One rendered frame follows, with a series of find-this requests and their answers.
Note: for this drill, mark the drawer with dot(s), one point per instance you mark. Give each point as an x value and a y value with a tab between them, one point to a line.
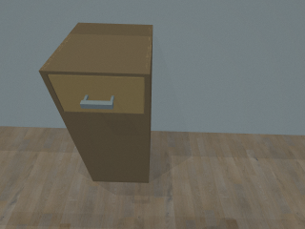
128	92

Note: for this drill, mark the handle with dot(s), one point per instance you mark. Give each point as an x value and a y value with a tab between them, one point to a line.
97	104

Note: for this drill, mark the cabinet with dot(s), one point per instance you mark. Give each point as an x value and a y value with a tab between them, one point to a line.
115	147

